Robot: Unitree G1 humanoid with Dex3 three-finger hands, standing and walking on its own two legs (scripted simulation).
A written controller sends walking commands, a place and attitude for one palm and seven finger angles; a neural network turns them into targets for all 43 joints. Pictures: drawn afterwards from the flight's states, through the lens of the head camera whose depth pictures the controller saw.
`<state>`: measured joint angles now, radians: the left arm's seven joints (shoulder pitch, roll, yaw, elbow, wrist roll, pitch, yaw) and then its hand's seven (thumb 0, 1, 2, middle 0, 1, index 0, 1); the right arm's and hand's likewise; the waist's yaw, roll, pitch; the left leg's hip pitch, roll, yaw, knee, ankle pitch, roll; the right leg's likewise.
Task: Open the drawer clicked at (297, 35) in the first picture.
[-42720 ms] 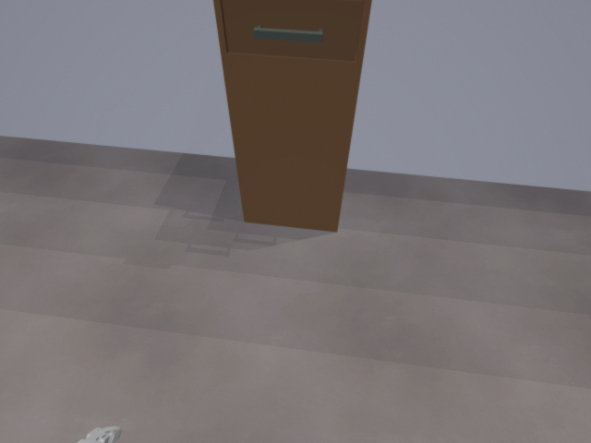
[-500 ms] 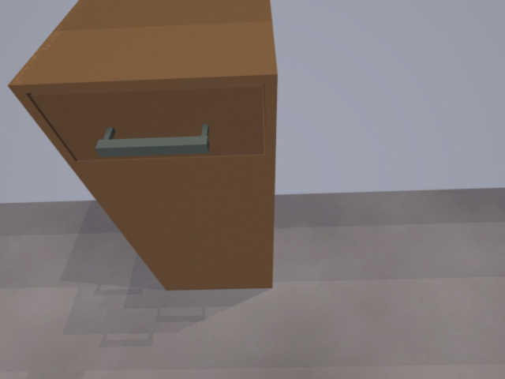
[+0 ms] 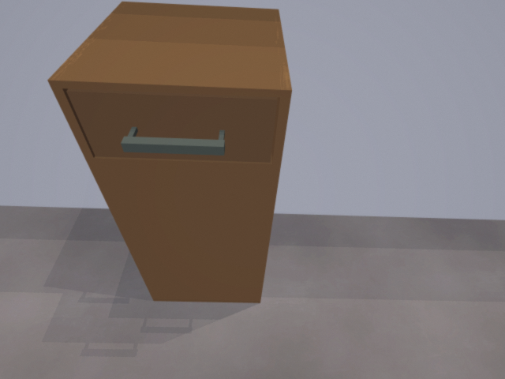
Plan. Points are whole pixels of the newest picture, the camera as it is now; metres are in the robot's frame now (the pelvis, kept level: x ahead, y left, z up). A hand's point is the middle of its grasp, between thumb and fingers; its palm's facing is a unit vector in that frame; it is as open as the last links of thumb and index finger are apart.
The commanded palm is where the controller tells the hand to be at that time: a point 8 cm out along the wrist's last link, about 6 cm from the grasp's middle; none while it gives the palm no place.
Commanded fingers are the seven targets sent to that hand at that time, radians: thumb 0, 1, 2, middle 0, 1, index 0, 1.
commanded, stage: come to a stop and stand still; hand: left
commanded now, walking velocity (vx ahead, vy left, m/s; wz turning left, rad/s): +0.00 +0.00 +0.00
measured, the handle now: (176, 139) +0.52 +0.18 +0.09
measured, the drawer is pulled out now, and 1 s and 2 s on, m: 0.00 0.00 0.00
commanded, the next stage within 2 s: look again from close up in 0.52 s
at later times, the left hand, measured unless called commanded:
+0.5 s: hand out of the picture -0.01 +0.18 -0.18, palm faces +0.01 -0.99 -0.15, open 7.4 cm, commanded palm none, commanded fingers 0.00 0.90 0.90 -0.20 -0.30 -0.20 -0.30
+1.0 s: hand out of the picture +0.00 +0.18 -0.18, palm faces +0.00 -0.99 -0.16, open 7.4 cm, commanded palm none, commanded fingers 0.00 0.90 0.90 -0.20 -0.30 -0.20 -0.30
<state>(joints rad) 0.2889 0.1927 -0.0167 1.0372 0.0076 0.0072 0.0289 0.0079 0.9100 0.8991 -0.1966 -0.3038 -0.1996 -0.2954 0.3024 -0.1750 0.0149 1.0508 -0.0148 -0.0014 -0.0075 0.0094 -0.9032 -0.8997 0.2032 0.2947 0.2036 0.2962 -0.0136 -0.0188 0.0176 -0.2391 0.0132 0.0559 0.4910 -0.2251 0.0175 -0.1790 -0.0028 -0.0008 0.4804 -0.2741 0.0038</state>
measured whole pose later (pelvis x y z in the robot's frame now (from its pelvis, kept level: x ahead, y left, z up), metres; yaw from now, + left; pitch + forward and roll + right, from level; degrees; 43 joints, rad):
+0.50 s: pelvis +0.01 +0.02 +0.00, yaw +0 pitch -1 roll +0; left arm 0.33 0.15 -0.02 1.12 0.01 -0.01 0.03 0.01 0.91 0.90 -0.19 -0.30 -0.20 -0.30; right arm 0.27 -0.16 0.02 1.11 -0.01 -0.02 -0.02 0.01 -0.91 -0.90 0.20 0.29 0.20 0.30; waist 0.00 -0.03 0.01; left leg -0.21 -0.02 0.08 0.44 -0.21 0.05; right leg -0.16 -0.04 0.02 0.43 -0.26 0.04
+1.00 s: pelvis +0.01 +0.02 +0.00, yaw -1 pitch -1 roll +0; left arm 0.32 0.15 -0.02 1.12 0.01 -0.01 0.04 0.01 0.91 0.90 -0.19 -0.30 -0.20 -0.30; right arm 0.29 -0.14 0.01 1.14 0.00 -0.03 -0.02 0.01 -0.91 -0.90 0.20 0.29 0.20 0.30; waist 0.00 -0.02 0.01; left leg -0.19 -0.02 0.08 0.42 -0.21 0.05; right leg -0.14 -0.03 0.02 0.41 -0.26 0.04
